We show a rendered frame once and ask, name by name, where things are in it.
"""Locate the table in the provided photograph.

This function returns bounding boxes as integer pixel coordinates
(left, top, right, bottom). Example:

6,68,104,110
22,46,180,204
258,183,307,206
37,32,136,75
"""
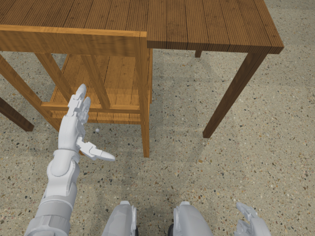
0,0,284,138

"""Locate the chair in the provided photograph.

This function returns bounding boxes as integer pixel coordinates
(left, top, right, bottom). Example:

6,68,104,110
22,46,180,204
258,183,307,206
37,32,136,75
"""
0,25,153,158

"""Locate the robot left thigh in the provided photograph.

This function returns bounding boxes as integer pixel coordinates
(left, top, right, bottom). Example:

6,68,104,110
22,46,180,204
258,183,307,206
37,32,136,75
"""
102,204,137,236

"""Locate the robot left hand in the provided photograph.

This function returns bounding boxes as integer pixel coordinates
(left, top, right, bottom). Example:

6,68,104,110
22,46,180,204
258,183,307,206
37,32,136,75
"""
58,84,115,161

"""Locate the robot right hand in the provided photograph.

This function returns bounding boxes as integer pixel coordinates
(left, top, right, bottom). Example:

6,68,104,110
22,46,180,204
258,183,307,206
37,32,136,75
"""
234,202,272,236

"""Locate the left robot forearm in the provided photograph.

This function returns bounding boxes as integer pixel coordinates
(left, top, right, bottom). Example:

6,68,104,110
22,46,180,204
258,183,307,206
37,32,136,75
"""
24,148,80,236

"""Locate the robot right shin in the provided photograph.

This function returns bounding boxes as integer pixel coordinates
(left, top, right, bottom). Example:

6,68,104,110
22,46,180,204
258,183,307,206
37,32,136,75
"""
173,201,190,236

